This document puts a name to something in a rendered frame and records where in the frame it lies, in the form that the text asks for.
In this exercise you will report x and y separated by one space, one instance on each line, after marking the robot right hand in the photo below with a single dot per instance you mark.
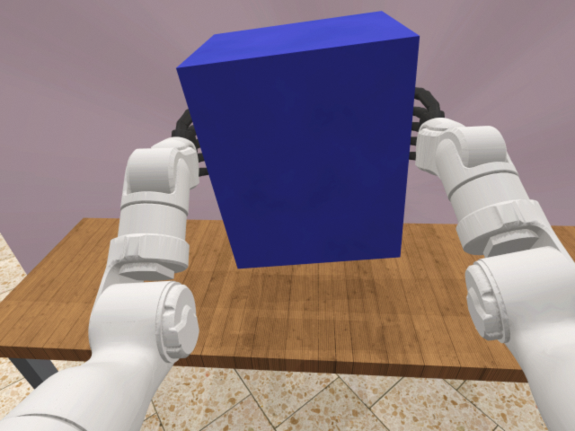
432 111

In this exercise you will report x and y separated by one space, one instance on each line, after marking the robot right forearm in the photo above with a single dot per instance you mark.
494 213

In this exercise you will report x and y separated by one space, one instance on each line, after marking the robot left forearm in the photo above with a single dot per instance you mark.
154 207

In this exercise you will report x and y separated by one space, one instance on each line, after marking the carton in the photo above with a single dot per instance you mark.
305 129

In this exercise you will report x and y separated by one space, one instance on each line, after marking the table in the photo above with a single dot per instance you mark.
405 317

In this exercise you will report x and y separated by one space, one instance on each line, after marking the robot left upper arm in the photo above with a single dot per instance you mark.
138 331

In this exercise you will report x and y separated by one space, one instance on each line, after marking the robot right upper arm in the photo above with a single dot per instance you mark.
526 300

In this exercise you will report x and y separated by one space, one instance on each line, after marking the robot left hand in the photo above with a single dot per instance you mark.
183 129

